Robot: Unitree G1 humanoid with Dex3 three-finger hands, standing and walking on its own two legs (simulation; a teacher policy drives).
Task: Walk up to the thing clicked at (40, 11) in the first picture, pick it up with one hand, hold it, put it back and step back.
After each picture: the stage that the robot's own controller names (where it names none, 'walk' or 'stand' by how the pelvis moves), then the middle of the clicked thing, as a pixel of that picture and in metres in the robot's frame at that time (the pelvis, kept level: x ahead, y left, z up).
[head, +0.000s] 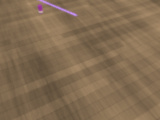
stand; (40, 9) +2.23 +0.54 -0.72
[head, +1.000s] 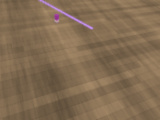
walk; (56, 18) +2.12 +0.24 -0.71
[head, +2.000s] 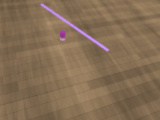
walk; (62, 35) +1.46 +0.13 -0.72
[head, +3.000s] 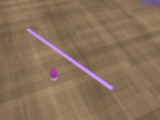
walk; (53, 74) +0.90 +0.19 -0.71
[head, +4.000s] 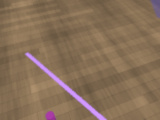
walk; (51, 118) +0.50 +0.24 -0.70
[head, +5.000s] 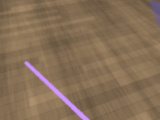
walk; out of the picture +0.39 +0.21 -0.72
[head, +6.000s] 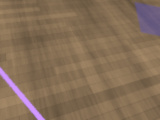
walk; out of the picture +0.25 +0.39 -0.70
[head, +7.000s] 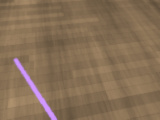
stand; out of the picture +0.29 +0.40 -0.71
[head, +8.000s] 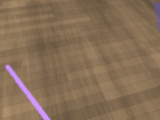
stand; out of the picture +0.23 +0.40 -0.71
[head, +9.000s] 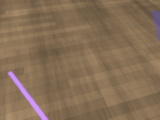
stand; out of the picture +0.24 +0.38 -0.73
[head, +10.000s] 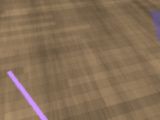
stand; out of the picture +0.23 +0.39 -0.73
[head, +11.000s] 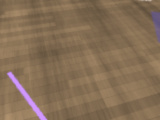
stand; out of the picture +0.23 +0.39 -0.73
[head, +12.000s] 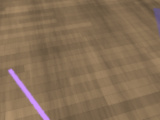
go down; out of the picture +0.23 +0.38 -0.72
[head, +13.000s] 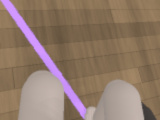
go down; out of the picture +0.31 +0.40 -0.29
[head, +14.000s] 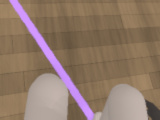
approach; out of the picture +0.31 +0.40 -0.30
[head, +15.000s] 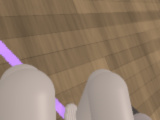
close in; out of the picture +0.26 +0.41 -0.21
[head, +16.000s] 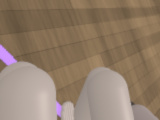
rest palm; out of the picture +0.25 +0.41 -0.21
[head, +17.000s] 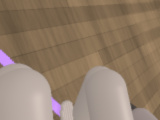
lift; out of the picture +0.27 +0.38 -0.20
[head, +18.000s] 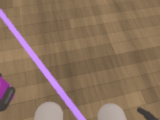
lift; out of the picture +0.30 +0.25 +0.00
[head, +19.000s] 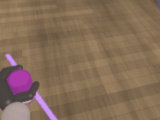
hold; (23, 87) +0.33 +0.19 +0.01
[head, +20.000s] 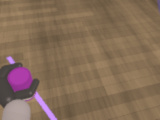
hold; (23, 85) +0.34 +0.19 +0.02
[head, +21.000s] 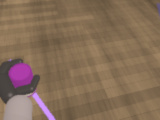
hold; (24, 81) +0.35 +0.19 +0.03
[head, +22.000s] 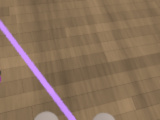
crouch; out of the picture +0.36 +0.31 -0.04
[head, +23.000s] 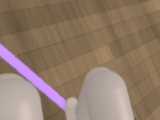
lower; out of the picture +0.34 +0.42 -0.17
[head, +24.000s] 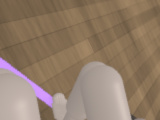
lower; out of the picture +0.33 +0.42 -0.21
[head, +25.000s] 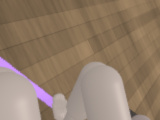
lower; out of the picture +0.33 +0.42 -0.21
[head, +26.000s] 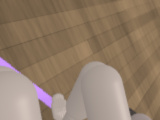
lower; out of the picture +0.34 +0.42 -0.21
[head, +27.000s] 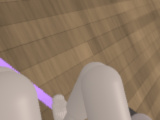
lower; out of the picture +0.34 +0.41 -0.20
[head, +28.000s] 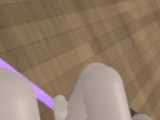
withdraw; out of the picture +0.34 +0.42 -0.22
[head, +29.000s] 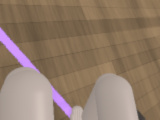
stand; out of the picture +0.35 +0.39 -0.24
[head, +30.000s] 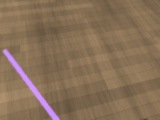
stand; out of the picture +0.35 +0.34 -0.62
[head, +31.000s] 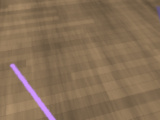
stand; out of the picture +0.36 +0.35 -0.66
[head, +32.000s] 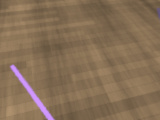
stand; out of the picture +0.35 +0.34 -0.67
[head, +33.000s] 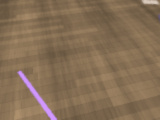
stand; out of the picture +0.36 +0.34 -0.72
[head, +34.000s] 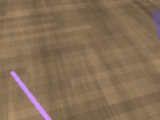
stand; out of the picture +0.33 +0.35 -0.73
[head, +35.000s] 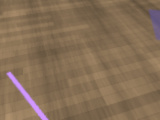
stand; out of the picture +0.31 +0.36 -0.73
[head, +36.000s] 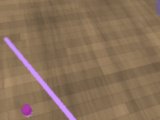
walk; (27, 110) +0.42 +0.32 -0.71
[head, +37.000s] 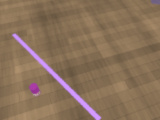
walk; (35, 89) +0.64 +0.39 -0.70
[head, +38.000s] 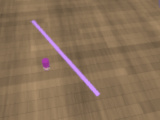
stand; (46, 64) +0.96 +0.31 -0.70
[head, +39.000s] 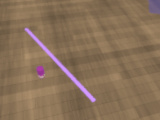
stand; (40, 72) +0.93 +0.34 -0.72
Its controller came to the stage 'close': yes
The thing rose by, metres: 0.74
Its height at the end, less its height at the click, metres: +0.00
